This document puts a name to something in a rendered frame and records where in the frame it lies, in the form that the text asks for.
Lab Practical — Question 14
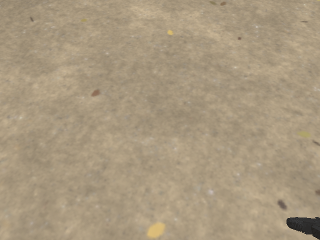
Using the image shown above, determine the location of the right robot hand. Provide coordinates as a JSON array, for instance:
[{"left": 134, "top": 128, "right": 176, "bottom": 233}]
[{"left": 286, "top": 217, "right": 320, "bottom": 240}]

